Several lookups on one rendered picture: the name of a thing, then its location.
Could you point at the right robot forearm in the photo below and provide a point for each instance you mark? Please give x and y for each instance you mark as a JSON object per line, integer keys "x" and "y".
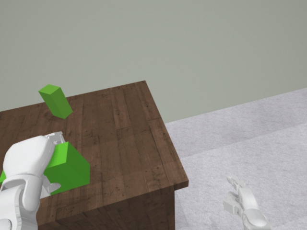
{"x": 254, "y": 219}

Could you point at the sponge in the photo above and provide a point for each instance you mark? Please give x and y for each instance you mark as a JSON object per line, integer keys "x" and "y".
{"x": 66, "y": 167}

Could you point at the left robot hand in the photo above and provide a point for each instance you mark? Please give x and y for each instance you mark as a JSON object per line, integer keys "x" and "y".
{"x": 32, "y": 156}

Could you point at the table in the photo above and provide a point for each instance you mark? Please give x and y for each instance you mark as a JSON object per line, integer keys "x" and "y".
{"x": 134, "y": 167}

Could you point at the left robot forearm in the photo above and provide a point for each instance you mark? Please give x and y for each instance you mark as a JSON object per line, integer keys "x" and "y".
{"x": 19, "y": 202}

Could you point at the right robot hand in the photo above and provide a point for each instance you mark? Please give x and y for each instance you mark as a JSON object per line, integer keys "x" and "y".
{"x": 236, "y": 204}

